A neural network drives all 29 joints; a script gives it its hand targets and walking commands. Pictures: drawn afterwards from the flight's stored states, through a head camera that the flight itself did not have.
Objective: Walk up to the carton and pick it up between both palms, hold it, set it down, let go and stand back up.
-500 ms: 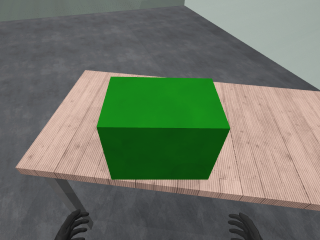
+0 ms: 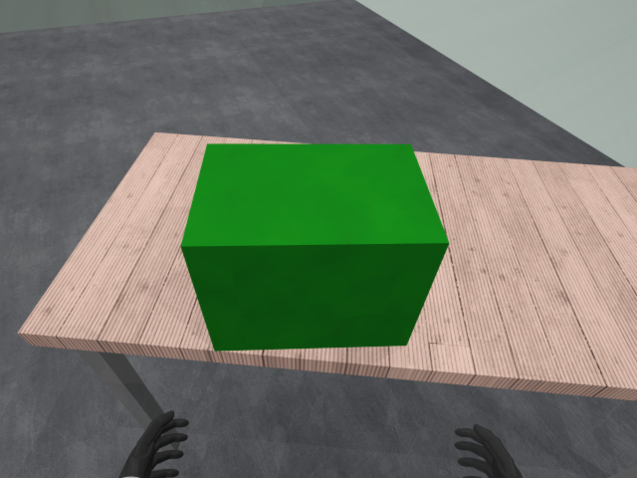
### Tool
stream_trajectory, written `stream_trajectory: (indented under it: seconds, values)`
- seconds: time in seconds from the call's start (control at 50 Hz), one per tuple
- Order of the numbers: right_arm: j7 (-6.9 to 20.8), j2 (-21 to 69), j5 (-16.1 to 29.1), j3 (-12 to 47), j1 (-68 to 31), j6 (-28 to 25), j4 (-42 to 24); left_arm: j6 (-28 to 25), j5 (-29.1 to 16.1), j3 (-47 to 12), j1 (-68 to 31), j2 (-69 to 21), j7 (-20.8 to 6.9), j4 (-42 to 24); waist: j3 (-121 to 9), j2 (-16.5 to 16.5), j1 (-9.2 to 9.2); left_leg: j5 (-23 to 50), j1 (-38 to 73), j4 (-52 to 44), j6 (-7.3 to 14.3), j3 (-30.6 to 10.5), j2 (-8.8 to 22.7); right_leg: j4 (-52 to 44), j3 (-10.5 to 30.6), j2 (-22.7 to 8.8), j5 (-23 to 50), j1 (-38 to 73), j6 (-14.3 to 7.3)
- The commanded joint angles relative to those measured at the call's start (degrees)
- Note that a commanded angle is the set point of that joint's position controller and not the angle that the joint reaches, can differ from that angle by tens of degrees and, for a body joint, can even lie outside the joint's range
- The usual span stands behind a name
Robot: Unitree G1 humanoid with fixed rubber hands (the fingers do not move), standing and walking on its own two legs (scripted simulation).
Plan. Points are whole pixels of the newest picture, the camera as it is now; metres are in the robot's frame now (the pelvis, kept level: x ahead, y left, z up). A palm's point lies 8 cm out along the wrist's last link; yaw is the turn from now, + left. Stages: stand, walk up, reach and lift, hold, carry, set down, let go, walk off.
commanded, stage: let go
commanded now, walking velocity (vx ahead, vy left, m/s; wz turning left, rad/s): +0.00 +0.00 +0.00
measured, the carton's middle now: (311, 249) +0.43 +0.02 +0.05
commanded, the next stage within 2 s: stand in 0.16 s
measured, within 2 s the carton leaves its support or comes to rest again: neither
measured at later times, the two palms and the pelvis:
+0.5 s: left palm out of the picture +0.03 +0.26 -0.13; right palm out of the picture +0.06 -0.24 -0.13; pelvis -0.01 +0.00 -0.01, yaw +6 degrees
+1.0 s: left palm out of the picture -0.08 +0.23 -0.15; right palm out of the picture +0.02 -0.22 -0.14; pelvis -0.03 +0.00 -0.01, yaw +9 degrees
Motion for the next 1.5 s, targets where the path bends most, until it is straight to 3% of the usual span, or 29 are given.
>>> stream_trajectory:
  seconds: [0.0,0.12,0.14,0.16,0.18,0.24,0.26,0.38,0.5,0.72,0.88,1.48]
  values:
    - [0.0,-6.2,0.2,-1.6,-3.1,-1.2,-6.6,-0.9,0.2,2.1,-3.3,5.5,0.3,-6.5,-5.0,1.3,0.36,13.7,6.0,-1.7,-1.3,0.4,0.5,-4.3,0.2,-2.7,12.1,-5.6,0.9]
    - [0.2,-6.1,-0.2,-2.0,-2.9,-0.3,-7.8,-0.4,0.0,1.8,-4.2,5.6,0.8,-7.4,-4.4,1.3,0.08,10.6,5.1,-2.2,-0.9,0.8,0.8,-4.3,0.7,-3.1,10.4,-6.3,0.8]
    - [0.0,-7.9,0.1,-4.0,-2.1,-0.5,-11.6,-0.9,-1.5,1.0,-2.7,4.0,0.6,-8.0,-6.5,0.0,2.59,10.4,1.5,0.2,-2.2,1.2,-0.4,-2.3,0.4,-3.0,8.4,-4.5,0.9]
    - [-1.2,-9.1,-2.2,-2.3,5.7,6.3,-2.1,-4.1,6.3,4.0,1.1,10.3,-0.3,-0.5,-1.6,4.7,0.29,22.4,-11.9,1.4,0.2,-8.2,6.4,1.1,3.2,-6.8,8.6,-0.5,2.1]
    - [-1.5,-9.3,-2.7,-2.6,7.8,8.9,-3.6,-5.4,6.0,4.7,5.0,10.6,-0.7,-0.4,-4.1,4.5,1.84,20.7,-11.9,2.3,0.9,-8.6,7.1,1.4,3.9,-7.8,10.1,1.3,2.0]
    - [-1.2,-8.0,-2.4,-2.3,7.3,10.3,-4.6,-7.0,3.6,4.2,4.5,7.6,-1.3,1.6,-7.2,0.0,0.91,12.8,-10.6,4.6,0.9,-7.0,4.7,3.0,4.2,-8.6,14.7,-1.0,0.1]
    - [-0.9,-7.7,-2.3,-2.3,7.3,10.4,-4.5,-7.0,3.3,3.9,3.1,7.1,-1.3,1.6,-7.8,-0.8,0.67,8.8,-11.5,4.9,0.5,-6.9,3.6,2.6,4.3,-9.1,13.1,-1.1,-0.7]
    - [-0.6,-8.2,-2.8,-2.5,8.2,10.6,-2.9,-6.9,2.4,4.3,3.8,7.6,-0.7,5.1,-5.4,1.5,0.77,10.4,-12.9,4.7,1.3,-9.6,3.1,1.4,3.6,-9.1,3.6,-5.4,-1.5]
    - [-1.6,-8.0,-2.5,-2.4,11.7,10.8,0.0,-6.8,2.0,4.6,7.1,7.5,-0.1,10.6,-5.4,2.5,0.83,11.1,-12.8,3.6,2.3,-11.9,3.0,1.1,2.2,-8.6,0.8,-5.3,-1.6]
    - [-2.8,-6.7,-2.1,-2.1,13.7,11.4,4.7,-6.3,1.9,4.7,11.2,6.0,0.5,19.6,-0.4,2.8,0.75,0.9,-17.5,-1.3,2.8,-15.4,3.0,-0.8,0.8,-8.7,-4.0,-5.7,-1.3]
    - [-3.1,-5.4,-1.6,-1.8,13.4,11.5,7.3,-6.5,1.9,4.3,12.8,4.4,0.7,24.5,0.2,2.8,0.77,-3.9,-19.1,-3.3,2.8,-16.0,2.4,-1.7,0.6,-9.0,-5.3,-4.8,-1.1]
    - [-4.3,0.6,-1.1,-0.2,14.4,12.2,16.1,-6.1,1.3,3.2,14.6,0.2,1.7,32.0,1.2,1.9,0.68,3.5,-16.4,0.0,1.3,-13.4,1.2,-2.9,0.2,-9.8,-5.2,-6.1,-1.8]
